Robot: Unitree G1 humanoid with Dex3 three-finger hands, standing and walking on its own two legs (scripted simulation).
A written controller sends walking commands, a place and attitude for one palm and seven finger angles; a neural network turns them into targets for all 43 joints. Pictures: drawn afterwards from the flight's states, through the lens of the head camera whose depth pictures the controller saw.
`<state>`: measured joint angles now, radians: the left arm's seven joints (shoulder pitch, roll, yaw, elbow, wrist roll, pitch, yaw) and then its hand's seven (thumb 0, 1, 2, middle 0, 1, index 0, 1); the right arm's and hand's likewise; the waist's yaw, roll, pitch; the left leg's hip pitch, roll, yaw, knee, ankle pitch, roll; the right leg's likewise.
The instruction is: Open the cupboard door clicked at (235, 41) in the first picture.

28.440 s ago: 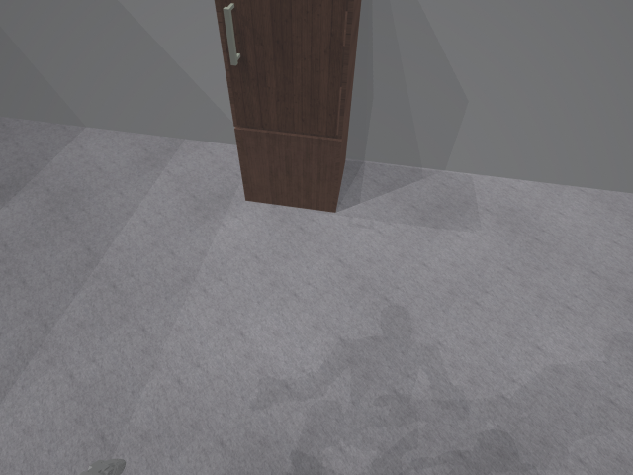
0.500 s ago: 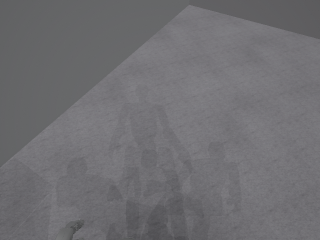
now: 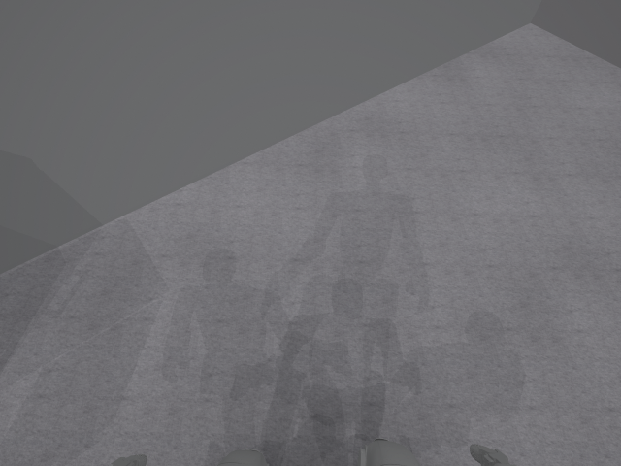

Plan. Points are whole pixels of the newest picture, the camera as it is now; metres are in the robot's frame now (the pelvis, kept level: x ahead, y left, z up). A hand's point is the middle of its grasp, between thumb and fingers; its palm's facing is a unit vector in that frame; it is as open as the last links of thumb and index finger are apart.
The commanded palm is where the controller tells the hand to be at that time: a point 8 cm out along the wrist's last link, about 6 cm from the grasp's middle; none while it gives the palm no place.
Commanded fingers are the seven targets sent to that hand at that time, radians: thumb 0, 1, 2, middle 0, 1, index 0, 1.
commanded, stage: turn to face it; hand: left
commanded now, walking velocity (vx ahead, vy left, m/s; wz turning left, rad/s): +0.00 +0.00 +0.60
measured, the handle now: out of the picture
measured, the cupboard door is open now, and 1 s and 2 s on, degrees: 44 44 44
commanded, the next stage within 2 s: none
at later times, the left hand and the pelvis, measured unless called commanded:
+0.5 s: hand out of the picture +0.03 +0.19 -0.17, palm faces +0.31 -0.92 -0.23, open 7.3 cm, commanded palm none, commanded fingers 0.00 0.90 0.90 -0.20 -0.30 -0.20 -0.30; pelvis +0.01 -0.03 +0.00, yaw +18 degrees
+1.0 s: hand out of the picture -0.06 +0.15 -0.18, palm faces +0.59 -0.77 -0.22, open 7.3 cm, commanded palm none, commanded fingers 0.00 0.90 0.90 -0.20 -0.30 -0.20 -0.30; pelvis +0.02 -0.05 -0.01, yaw +37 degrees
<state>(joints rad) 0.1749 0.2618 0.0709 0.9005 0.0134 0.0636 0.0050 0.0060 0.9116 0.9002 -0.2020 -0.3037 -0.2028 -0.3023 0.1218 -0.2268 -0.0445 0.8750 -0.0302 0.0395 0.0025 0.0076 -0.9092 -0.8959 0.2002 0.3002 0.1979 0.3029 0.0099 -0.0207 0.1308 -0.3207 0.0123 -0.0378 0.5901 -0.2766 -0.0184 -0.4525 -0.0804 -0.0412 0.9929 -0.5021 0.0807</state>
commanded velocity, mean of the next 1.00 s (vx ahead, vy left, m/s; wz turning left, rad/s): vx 0.00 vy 0.00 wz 0.60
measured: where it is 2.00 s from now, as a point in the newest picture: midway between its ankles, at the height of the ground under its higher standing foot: outside the picture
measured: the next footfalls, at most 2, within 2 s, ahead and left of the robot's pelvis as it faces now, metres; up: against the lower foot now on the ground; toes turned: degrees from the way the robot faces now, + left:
right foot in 0.10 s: +0.07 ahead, -0.16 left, +0.00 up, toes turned +0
left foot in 0.38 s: +0.01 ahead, +0.10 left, +0.00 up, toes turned +18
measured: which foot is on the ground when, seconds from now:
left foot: down 0.00-0.10, up 0.12-0.36, down 0.38-0.64, up 0.66-0.92, down 0.94-1.00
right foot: up 0.00-0.08, down 0.10-0.36, up 0.38-0.62, down 0.64-0.94, up 0.96-1.00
